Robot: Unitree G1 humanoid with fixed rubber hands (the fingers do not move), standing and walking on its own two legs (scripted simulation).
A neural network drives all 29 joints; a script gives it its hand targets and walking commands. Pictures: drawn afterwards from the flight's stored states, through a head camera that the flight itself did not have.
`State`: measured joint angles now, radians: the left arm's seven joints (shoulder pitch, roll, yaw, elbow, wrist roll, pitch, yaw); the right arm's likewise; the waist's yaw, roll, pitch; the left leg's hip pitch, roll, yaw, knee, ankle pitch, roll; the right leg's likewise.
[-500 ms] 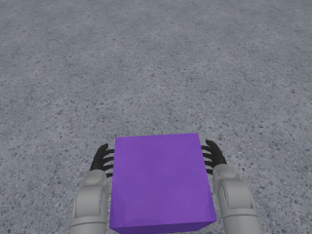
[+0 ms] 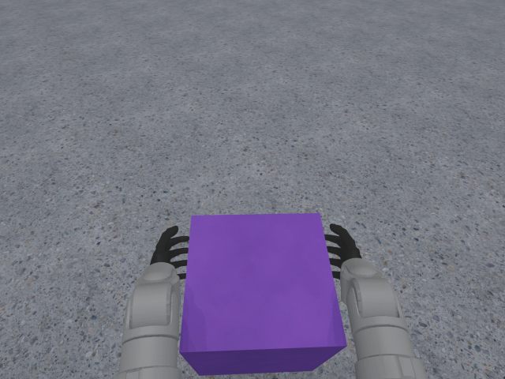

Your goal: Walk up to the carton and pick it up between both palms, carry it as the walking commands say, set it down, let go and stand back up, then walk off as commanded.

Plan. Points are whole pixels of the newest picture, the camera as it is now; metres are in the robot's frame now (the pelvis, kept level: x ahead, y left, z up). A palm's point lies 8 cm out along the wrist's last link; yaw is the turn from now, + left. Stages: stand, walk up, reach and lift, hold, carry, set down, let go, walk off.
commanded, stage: hold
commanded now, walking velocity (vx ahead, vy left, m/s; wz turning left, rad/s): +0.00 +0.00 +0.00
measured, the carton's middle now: (256, 298) +0.28 +0.02 -0.04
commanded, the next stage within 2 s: set down in 0.32 s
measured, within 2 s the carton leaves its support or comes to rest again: neither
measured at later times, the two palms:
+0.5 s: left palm (155, 274) +0.28 +0.18 +0.04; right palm (338, 258) +0.31 -0.12 +0.04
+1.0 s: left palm (163, 287) +0.30 +0.19 -0.04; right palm (320, 270) +0.34 -0.11 -0.05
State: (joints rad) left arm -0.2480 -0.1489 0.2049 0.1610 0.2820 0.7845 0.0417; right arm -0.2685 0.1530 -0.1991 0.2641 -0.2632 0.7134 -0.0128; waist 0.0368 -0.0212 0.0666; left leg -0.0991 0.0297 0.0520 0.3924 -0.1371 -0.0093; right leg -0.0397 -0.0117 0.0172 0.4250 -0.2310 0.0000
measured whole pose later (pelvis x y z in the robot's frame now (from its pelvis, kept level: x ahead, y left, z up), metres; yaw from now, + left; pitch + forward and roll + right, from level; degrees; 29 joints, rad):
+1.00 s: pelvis +0.01 -0.02 -0.02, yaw +1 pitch +10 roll +0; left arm -0.38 -0.19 0.43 0.41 0.37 0.41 -0.03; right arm -0.41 0.20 -0.34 0.54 -0.34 0.36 -0.06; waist 0.11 -0.04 -0.01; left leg -0.56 0.05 0.01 0.56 -0.17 -0.03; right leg -0.50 0.02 0.00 0.60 -0.28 -0.01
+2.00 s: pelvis -0.04 +0.00 -0.16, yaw +1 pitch +43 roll -2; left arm -0.72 -0.14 0.48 0.44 0.29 0.35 0.08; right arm -0.76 0.15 -0.43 0.53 -0.29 0.33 -0.10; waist 0.08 -0.06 -0.24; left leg -1.66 0.03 -0.02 1.25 -0.33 -0.01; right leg -1.58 0.03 0.01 1.30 -0.46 0.01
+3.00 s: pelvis -0.07 +0.00 -0.29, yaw -1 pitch +49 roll -3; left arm -1.09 0.03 0.48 0.59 0.21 0.37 0.09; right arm -1.14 0.00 -0.42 0.67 -0.21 0.34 -0.12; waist 0.09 -0.06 -0.09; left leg -2.17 0.02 -0.04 1.71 -0.40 -0.01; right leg -2.08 0.05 0.01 1.78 -0.56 0.03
